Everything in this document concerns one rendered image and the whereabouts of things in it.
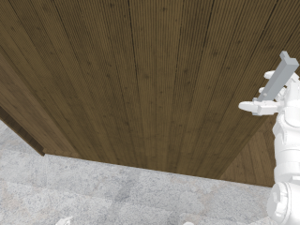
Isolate right robot hand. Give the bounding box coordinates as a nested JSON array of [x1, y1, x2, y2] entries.
[[238, 70, 300, 115]]

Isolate handle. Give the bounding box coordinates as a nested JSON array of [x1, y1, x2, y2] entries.
[[252, 51, 300, 116]]

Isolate wardrobe door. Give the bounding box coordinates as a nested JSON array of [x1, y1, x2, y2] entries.
[[0, 0, 300, 180], [0, 53, 77, 153]]

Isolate robot right forearm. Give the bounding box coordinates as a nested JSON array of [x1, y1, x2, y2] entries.
[[272, 107, 300, 186]]

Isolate right robot upper arm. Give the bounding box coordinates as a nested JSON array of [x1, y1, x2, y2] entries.
[[266, 181, 300, 225]]

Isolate left robot hand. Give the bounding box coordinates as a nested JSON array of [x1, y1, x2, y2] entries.
[[55, 216, 75, 225]]

